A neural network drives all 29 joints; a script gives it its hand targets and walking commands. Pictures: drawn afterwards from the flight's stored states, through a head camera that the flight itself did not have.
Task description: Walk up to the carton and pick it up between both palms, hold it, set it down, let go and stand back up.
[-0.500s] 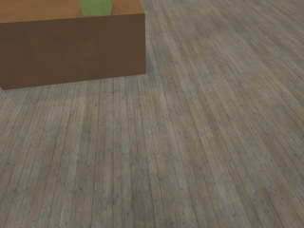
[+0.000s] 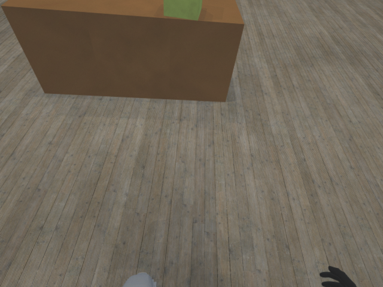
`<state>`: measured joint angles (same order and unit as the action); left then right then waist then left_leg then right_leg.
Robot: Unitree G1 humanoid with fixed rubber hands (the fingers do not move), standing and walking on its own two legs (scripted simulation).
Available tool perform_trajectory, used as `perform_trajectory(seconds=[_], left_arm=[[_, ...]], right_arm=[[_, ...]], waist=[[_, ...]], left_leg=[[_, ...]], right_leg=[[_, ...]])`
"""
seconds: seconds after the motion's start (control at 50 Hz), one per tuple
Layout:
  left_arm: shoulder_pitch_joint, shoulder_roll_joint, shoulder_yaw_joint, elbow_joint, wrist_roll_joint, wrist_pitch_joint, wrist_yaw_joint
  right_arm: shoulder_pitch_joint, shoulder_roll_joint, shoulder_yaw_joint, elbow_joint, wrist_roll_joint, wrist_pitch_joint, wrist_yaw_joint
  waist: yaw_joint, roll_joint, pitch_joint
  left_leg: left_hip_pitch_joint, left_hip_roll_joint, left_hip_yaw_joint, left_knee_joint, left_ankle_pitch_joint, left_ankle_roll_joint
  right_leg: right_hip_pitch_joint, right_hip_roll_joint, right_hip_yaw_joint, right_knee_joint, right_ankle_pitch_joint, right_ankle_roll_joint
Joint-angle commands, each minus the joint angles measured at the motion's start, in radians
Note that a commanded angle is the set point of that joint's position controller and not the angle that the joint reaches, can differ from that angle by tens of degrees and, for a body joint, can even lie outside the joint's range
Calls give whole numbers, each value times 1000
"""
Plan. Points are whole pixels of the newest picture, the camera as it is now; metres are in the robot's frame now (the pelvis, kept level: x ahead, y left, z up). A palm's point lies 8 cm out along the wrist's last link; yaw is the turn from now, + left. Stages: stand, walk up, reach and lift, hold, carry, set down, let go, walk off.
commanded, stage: walk up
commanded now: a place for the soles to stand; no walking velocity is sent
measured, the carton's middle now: out of the picture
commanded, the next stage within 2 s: none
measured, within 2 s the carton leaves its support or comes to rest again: neither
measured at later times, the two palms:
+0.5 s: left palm (82, 165) +0.41 +0.29 -0.05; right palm (323, 250) +0.22 -0.32 -0.10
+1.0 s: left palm (64, 130) +0.55 +0.39 -0.08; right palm (271, 130) +0.54 -0.25 -0.03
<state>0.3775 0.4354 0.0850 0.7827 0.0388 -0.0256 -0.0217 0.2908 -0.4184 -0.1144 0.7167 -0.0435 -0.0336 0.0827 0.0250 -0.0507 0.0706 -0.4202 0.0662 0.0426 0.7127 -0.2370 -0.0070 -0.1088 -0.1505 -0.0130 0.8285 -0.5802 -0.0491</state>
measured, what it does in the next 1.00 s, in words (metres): walks ahead: right foot, then left foot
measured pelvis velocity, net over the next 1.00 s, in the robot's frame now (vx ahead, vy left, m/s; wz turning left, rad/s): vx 0.45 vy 0.07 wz -0.01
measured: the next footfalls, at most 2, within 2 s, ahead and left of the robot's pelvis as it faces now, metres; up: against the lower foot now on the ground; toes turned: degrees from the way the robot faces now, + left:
right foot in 0.42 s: +0.38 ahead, -0.14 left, +0.00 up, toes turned -9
left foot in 0.82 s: +0.54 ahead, +0.19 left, +0.00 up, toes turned +5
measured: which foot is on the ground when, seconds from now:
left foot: down 0.00-0.44, up 0.46-0.80, down 0.82-1.00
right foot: up 0.00-0.40, down 0.42-0.82, up 0.84-1.00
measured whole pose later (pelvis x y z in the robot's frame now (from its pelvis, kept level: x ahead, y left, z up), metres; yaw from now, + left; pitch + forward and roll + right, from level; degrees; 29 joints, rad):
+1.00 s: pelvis +0.45 +0.07 +0.00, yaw -1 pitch -5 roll +1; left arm 0.36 0.47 0.08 0.59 0.01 0.01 -0.04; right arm 0.38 -0.43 -0.03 0.55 -0.02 -0.05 0.02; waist 0.00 -0.10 0.08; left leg -0.31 0.04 0.09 0.70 -0.31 0.02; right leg -0.48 -0.04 0.04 1.22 -0.44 -0.03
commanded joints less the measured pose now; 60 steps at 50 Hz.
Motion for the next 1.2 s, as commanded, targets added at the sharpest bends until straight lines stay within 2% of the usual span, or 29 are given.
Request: perform_trajectory(seconds=[0.0,0.04,0.08,0.16,0.2,0.3,0.36,0.4,0.42,0.44,0.46,0.48,0.5,0.54,0.62,0.66,0.72,0.76,0.78,0.8,0.82,0.84,0.86,0.88,0.92,0.94,1.06,1.14,1.18], left_arm=[[-111,179,41,-213,-42,-33,5],[-14,188,45,-160,-16,-34,1],[34,162,39,-149,-7,-19,-16],[-56,145,41,-222,1,-1,-45],[-113,133,41,-263,2,-3,-50],[-197,128,47,-305,-14,-4,-52],[-163,122,45,-294,-9,-5,-39],[2,161,62,-242,2,-17,-15],[139,243,87,-216,13,-25,5],[227,351,118,-229,-4,-21,23],[190,351,113,-240,-18,-18,38],[149,321,100,-249,-16,-22,49],[100,285,84,-254,-7,-24,58],[-11,234,60,-283,-12,-30,51],[-51,247,64,-312,-10,-56,36],[-81,264,65,-327,-6,-60,26],[-133,269,61,-341,-6,-54,11],[-157,264,63,-338,-2,-42,6],[-131,232,53,-337,2,-31,1],[-99,179,34,-345,-3,-21,-7],[-86,97,8,-389,-28,-20,-18],[-90,182,35,-417,-50,-11,-7],[-91,221,47,-403,-46,-4,1],[-53,238,52,-362,-38,-2,2],[5,223,48,-314,-32,-6,-5],[10,215,48,-306,-30,-4,-13],[-85,167,39,-341,-13,0,-44],[-123,167,47,-351,-17,-2,-50],[-117,164,49,-346,-17,-4,-45]], right_arm=[[181,-341,-85,-81,25,-29,-75],[115,-281,-49,-111,15,-32,-91],[59,-236,-23,-126,12,-43,-86],[84,-243,-21,-149,12,-50,-78],[110,-250,-27,-155,17,-51,-76],[150,-267,-37,-161,22,-44,-67],[153,-262,-32,-158,29,-29,-65],[155,-227,-11,-154,37,-20,-64],[149,-177,8,-176,45,-22,-59],[193,-197,1,-207,68,-20,-52],[104,-247,-17,-216,60,-14,-63],[48,-240,-18,-222,62,-13,-68],[73,-214,-7,-216,60,-16,-70],[134,-192,-13,-182,42,-5,-59],[95,-171,-21,-222,24,15,-19],[83,-166,-24,-234,25,14,-1],[93,-163,-35,-234,38,14,14],[150,-190,-52,-212,42,12,7],[208,-214,-65,-184,38,5,-1],[308,-266,-85,-151,31,-5,-21],[348,-357,-98,-174,9,-18,-49],[274,-351,-82,-221,22,-25,-68],[207,-360,-84,-247,38,-27,-79],[174,-337,-68,-253,32,-31,-87],[118,-311,-44,-252,25,-34,-92],[106,-295,-36,-248,21,-38,-90],[149,-290,-32,-258,21,-45,-81],[139,-301,-33,-256,30,-34,-70],[139,-299,-31,-238,33,-25,-65]], waist=[[-128,201,-88],[-66,168,-27],[-27,189,6],[-45,171,91],[-64,155,99],[-81,119,118],[-56,112,95],[34,33,-13],[114,-102,-152],[154,-263,-330],[149,-141,-279],[130,-78,-201],[86,-65,-136],[12,-85,-53],[-5,-130,4],[-21,-131,7],[-62,-133,17],[-108,-65,17],[-123,28,-15],[-169,232,-51],[-195,456,-77],[-153,284,-128],[-114,192,-70],[-88,157,-16],[-55,210,14],[-50,226,20],[-78,196,44],[-76,173,60],[-63,161,73]], left_leg=[[446,377,-767,-560,-556,311],[381,298,-488,-441,-327,259],[227,262,-317,-455,-179,240],[211,262,-247,-515,-292,256],[244,251,-213,-517,-296,245],[256,203,-113,-484,-112,195],[260,187,-70,-370,53,178],[185,126,14,-45,221,141],[-15,53,65,310,138,92],[-160,-121,19,670,-266,37],[-259,-127,-184,723,-369,40],[-336,-95,-213,766,-337,32],[-358,-51,-198,711,-307,39],[-230,7,-179,519,-272,29],[-169,56,-115,271,-135,9],[-79,67,-70,140,-57,10],[126,33,-19,40,85,10],[266,5,23,-8,68,21],[359,-23,24,-33,-20,30],[455,-15,-64,-121,-188,62],[485,227,-565,-358,-516,158],[406,363,-921,-577,-663,249],[369,377,-864,-560,-674,267],[346,346,-704,-483,-565,258],[248,278,-463,-437,-344,223],[205,267,-393,-439,-283,223],[246,245,-212,-447,-209,228],[200,226,-142,-435,-246,198],[182,223,-117,-392,-171,185]], right_leg=[[-631,125,195,568,11,-21],[-596,51,159,487,104,-10],[-460,40,129,373,178,11],[-511,20,87,152,272,33],[-521,7,60,27,326,30],[-405,39,-7,-146,453,4],[-273,84,-51,-191,431,-10],[-2,145,-70,-256,432,-46],[222,-8,179,-274,287,-127],[349,-288,698,-457,171,-294],[323,-317,767,-531,104,-315],[293,-304,630,-497,159,-303],[238,-269,503,-470,209,-266],[-3,-213,332,-509,125,-221],[-146,-214,199,-590,49,-220],[-222,-189,111,-593,-5,-184],[-368,-161,27,-574,-127,-132],[-421,-134,-26,-456,-169,-102],[-436,-90,-71,-278,-154,-83],[-494,-15,-127,83,-130,-50],[-666,103,-116,479,-126,10],[-680,152,120,541,-22,-1],[-695,99,156,592,35,2],[-697,66,143,579,75,6],[-590,43,152,436,137,14],[-543,47,140,392,158,20],[-509,33,53,56,269,39],[-370,54,-10,-113,371,15],[-291,80,-48,-155,386,1]])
